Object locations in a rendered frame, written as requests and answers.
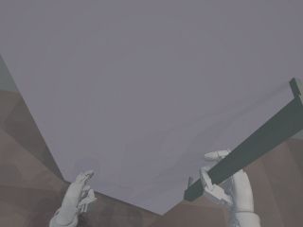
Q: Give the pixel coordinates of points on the robot left hand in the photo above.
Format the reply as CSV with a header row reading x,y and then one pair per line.
x,y
76,192

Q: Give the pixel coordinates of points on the fridge door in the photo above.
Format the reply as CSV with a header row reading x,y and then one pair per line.
x,y
140,90

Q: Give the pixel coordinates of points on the handle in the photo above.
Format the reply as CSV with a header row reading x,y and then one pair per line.
x,y
283,125

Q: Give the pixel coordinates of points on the robot right forearm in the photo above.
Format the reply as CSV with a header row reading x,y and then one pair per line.
x,y
244,219

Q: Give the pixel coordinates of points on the robot left forearm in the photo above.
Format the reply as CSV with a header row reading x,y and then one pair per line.
x,y
66,216

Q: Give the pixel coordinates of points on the robot right hand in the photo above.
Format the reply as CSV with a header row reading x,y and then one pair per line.
x,y
240,196

